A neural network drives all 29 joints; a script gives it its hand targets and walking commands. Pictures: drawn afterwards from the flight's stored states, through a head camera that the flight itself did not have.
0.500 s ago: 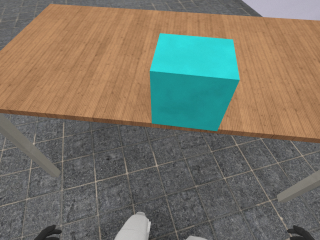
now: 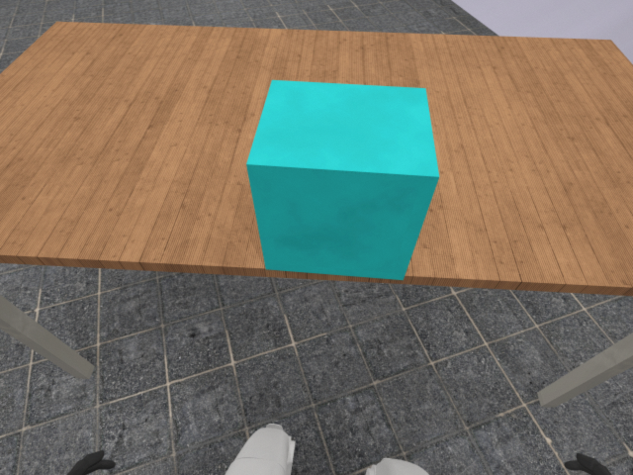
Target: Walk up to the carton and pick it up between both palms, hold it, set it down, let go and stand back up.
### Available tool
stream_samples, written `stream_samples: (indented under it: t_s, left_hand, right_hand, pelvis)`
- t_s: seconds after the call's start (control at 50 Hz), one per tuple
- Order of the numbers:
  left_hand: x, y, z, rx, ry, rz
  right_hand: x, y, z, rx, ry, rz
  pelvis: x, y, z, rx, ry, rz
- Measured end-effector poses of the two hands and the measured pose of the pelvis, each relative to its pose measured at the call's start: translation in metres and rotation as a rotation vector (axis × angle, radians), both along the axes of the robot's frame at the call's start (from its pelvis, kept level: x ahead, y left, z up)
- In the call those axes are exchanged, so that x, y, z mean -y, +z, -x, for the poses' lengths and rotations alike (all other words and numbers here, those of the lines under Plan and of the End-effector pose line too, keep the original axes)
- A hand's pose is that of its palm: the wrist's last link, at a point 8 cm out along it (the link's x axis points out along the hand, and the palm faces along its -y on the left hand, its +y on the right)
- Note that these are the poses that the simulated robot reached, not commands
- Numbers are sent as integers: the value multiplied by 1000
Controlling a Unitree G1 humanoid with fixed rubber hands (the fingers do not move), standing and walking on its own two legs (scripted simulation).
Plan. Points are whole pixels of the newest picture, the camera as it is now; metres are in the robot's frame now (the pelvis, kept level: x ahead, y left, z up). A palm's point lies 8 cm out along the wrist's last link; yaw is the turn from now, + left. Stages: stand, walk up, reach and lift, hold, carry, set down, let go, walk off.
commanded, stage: walk up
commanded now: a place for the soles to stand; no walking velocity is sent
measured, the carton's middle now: (340, 184) +0.47 +0.02 +0.10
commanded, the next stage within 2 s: reach and lift in 1.54 s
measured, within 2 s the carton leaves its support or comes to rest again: neither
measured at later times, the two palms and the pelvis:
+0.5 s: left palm out of the picture +0.11 +0.33 -0.08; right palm out of the picture +0.15 -0.31 -0.05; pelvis +0.02 +0.01 +0.00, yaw +2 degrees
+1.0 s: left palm (71, 461) +0.13 +0.33 -0.07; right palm out of the picture +0.14 -0.32 -0.05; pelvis +0.04 +0.00 +0.01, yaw +3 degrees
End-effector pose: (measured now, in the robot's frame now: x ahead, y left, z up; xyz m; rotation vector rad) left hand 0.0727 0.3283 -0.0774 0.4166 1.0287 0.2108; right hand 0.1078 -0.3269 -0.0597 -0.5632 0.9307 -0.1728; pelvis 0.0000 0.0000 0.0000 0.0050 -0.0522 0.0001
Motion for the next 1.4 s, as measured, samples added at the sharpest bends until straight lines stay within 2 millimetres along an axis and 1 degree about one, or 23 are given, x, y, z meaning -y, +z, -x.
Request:
stream_samples:
  t_s: [0.06, 0.1, 0.18, 0.22, 0.28, 0.32, 0.38, 0.44, 0.54, 0.62, 0.7, 0.8, 0.86, 0.94, 1.0, 1.06, 1.12, 1.2, 1.24, 1.32, 1.4]
  left_hand:
    - [-6, -4, -7, -4, 2, 9]
    - [-9, -3, -15, 12, 0, 14]
    - [-8, 3, -37, 71, -3, 20]
    - [-4, 4, -42, 85, -4, 21]
    - [3, 0, -39, 76, -5, 14]
    - [5, 0, -35, 71, 0, 12]
    - [4, 2, -35, 66, 5, 8]
    - [-1, 1, -36, 64, 7, 11]
    - [-8, 0, -42, 73, 6, 22]
    - [-5, 1, -44, 80, 5, 18]
    - [-2, 1, -40, 74, 3, 20]
    - [-10, -2, -40, 56, 9, 29]
    - [-14, -2, -46, 59, 8, 38]
    - [-11, 5, -59, 87, 13, 37]
    - [-4, 7, -62, 90, 14, 31]
    - [6, 5, -60, 80, 12, 19]
    - [10, 8, -59, 72, 13, 10]
    - [8, 9, -62, 71, 14, 2]
    - [5, 7, -63, 69, 14, 6]
    - [3, 8, -70, 84, 12, 12]
    - [8, 11, -73, 101, 11, 3]
  right_hand:
    - [-8, 3, -10, 9, 10, 4]
    - [-13, 7, -13, 22, 16, 5]
    - [-12, 14, -13, 24, 18, 14]
    - [-8, 14, -15, 24, 19, 15]
    - [-2, 6, -20, 26, 19, 8]
    - [-1, 4, -25, 27, 16, 1]
    - [-3, 5, -34, 35, 22, -3]
    - [-9, 6, -39, 40, 34, -5]
    - [-17, 11, -37, 45, 43, -2]
    - [-14, 9, -34, 37, 39, -4]
    - [-11, 7, -39, 37, 33, -7]
    - [-21, 8, -48, 36, 55, -13]
    - [-27, 12, -46, 41, 59, -12]
    - [-19, 16, -33, -2, 49, -1]
    - [-9, 13, -29, -26, 40, -1]
    - [0, 4, -35, -28, 33, -12]
    - [2, 4, -49, -5, 32, -25]
    - [-2, 5, -68, 28, 48, -32]
    - [-6, 7, -73, 43, 57, -30]
    - [-9, 10, -73, 57, 64, -29]
    - [-2, 6, -69, 43, 56, -33]
  pelvis:
    - [-7, 0, -6, -9, 3, 4]
    - [-11, 2, -9, -2, 5, 7]
    - [-10, 5, -13, 15, 18, 15]
    - [-6, 5, -13, 16, 21, 13]
    - [1, 0, -12, 8, 20, 6]
    - [4, 0, -13, 15, 22, 6]
    - [3, 1, -15, 12, 24, 5]
    - [-1, 1, -18, 7, 28, 9]
    - [-9, 3, -20, 6, 29, 15]
    - [-6, 2, -19, 9, 30, 11]
    - [-3, 1, -20, 9, 29, 8]
    - [-11, 1, -26, -2, 36, 14]
    - [-16, 4, -31, 0, 38, 15]
    - [-13, 9, -38, 14, 50, 18]
    - [-5, 8, -40, 13, 55, 11]
    - [5, 3, -42, 9, 52, 2]
    - [10, 5, -46, 7, 49, -1]
    - [9, 5, -50, 1, 50, 1]
    - [6, 4, -52, -1, 50, 5]
    - [3, 5, -53, 5, 52, 7]
    - [9, 4, -52, 11, 53, 0]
